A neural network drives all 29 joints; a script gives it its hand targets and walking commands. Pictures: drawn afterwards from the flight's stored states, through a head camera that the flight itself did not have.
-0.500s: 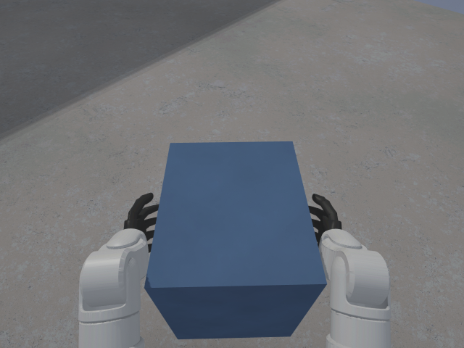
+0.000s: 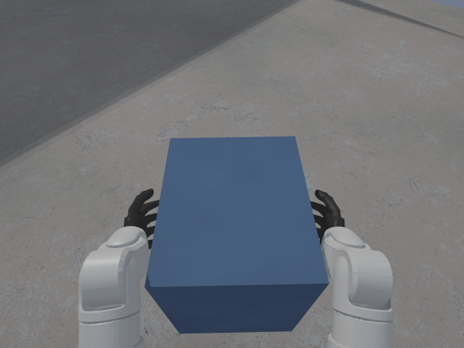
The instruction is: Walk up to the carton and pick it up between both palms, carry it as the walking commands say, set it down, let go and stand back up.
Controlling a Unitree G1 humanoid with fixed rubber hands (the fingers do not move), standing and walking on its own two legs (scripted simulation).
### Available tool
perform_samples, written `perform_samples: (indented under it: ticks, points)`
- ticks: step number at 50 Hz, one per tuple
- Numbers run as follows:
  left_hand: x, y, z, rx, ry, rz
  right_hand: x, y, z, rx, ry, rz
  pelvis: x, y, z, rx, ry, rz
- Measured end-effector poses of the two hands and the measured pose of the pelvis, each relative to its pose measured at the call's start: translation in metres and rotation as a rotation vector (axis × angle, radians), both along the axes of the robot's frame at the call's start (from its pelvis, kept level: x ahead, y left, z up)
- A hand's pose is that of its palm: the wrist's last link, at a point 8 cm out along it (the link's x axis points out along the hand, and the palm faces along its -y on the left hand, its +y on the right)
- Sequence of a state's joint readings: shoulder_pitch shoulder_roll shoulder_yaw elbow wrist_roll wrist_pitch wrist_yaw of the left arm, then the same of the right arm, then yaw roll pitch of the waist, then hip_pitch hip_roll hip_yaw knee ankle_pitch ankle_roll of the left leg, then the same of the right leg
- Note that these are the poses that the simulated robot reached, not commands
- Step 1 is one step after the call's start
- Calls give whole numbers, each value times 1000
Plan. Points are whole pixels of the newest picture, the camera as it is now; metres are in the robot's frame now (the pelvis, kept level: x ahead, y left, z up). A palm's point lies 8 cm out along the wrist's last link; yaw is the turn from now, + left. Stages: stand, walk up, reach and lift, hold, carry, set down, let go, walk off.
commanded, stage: carry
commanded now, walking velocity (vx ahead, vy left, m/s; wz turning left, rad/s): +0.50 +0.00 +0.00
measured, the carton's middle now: (234, 240) +0.30 +0.00 +0.01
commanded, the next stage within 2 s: none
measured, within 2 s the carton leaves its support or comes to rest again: neither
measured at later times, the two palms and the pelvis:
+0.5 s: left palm (165, 126) +0.53 +0.15 +0.06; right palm (304, 126) +0.54 -0.15 +0.06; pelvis +0.26 +0.00 +0.00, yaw +0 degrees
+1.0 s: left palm (184, 68) +0.77 +0.13 +0.06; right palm (295, 73) +0.76 -0.16 +0.06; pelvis +0.49 -0.01 -0.01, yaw -2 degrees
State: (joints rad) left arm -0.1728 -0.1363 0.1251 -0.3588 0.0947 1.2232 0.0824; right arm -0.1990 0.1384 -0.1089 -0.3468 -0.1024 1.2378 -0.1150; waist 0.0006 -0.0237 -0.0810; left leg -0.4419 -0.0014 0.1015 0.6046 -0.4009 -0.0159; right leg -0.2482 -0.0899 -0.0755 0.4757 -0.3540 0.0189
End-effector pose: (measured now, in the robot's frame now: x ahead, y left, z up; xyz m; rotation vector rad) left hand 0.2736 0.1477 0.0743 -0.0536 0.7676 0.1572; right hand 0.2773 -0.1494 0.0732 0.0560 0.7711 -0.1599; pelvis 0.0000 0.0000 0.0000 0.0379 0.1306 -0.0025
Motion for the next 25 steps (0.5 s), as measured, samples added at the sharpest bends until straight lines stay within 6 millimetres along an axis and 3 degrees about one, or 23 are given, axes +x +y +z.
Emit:
perform_samples:
  ticks: [3,8,12,19,25]
  points:
    - [37,7,-3,-13,-38,-15,33,7,1,-14,-37,-15,35,10,-10,-20,-6,-17]
    - [91,8,5,-19,-20,-37,79,8,10,-19,-20,-37,88,15,0,-68,-19,-38]
    - [132,4,4,-23,-20,-39,120,4,11,-22,-19,-39,128,10,1,-74,-22,-40]
    - [206,-11,-7,1,15,-21,198,-11,-7,1,15,-23,203,-6,-6,-36,5,-26]
    - [261,-2,-11,-7,43,6,262,-2,-9,-7,42,4,261,-3,1,5,4,-1]
